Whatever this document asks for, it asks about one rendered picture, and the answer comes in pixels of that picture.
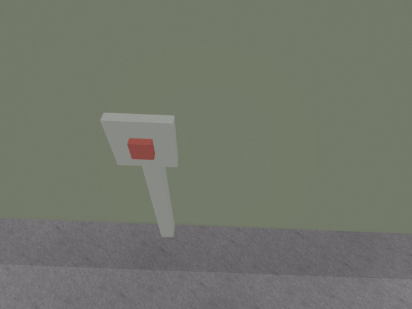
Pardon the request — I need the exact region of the panel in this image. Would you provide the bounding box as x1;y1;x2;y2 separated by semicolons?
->
100;113;178;238

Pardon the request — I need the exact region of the button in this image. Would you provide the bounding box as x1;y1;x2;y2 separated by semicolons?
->
127;138;155;160

